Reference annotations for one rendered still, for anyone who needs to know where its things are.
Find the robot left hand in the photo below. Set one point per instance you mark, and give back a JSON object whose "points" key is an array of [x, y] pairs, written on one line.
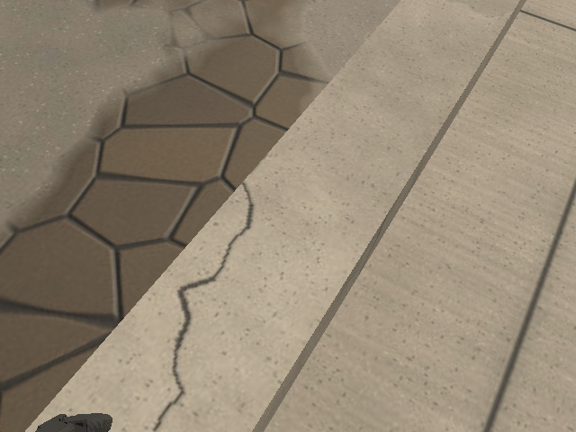
{"points": [[94, 422]]}

